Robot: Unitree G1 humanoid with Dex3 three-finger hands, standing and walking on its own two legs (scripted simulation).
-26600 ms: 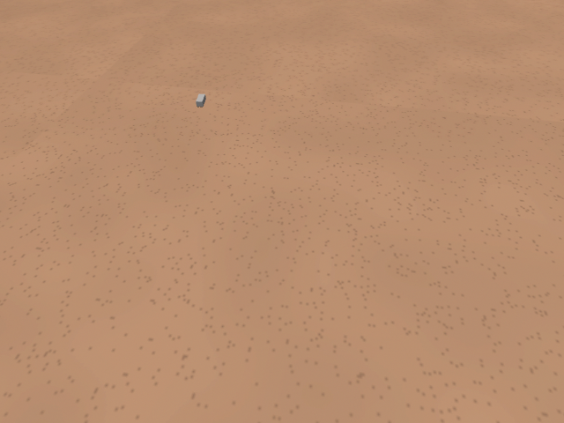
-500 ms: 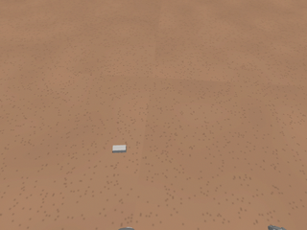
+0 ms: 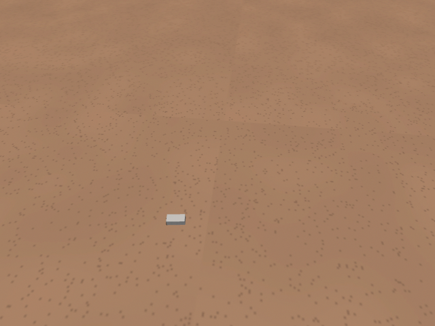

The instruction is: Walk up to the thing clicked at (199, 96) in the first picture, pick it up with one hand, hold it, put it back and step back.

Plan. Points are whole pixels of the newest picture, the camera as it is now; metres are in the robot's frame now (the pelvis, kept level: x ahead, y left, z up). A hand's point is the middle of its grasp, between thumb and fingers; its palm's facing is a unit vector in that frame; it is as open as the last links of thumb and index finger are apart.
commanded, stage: walk up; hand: left
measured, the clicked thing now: (176, 219) +0.75 +0.24 -0.75
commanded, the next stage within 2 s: stand in 0.50 s
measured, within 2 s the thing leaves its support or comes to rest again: neither
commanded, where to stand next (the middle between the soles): +0.38 +0.00 m, yaw +1 degrees
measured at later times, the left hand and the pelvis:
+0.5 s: hand out of the picture +0.11 +0.27 -0.15, palm faces +0.06 -0.94 -0.34, open 7.4 cm; pelvis +0.02 +0.00 +0.01, yaw +2 degrees
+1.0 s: hand out of the picture +0.07 +0.25 -0.14, palm faces -0.01 -0.94 -0.34, open 7.4 cm; pelvis +0.00 +0.00 +0.02, yaw +0 degrees
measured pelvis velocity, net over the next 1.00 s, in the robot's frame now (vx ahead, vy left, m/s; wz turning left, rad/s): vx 0.00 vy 0.00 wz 0.01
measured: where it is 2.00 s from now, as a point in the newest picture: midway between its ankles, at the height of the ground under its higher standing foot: outside the picture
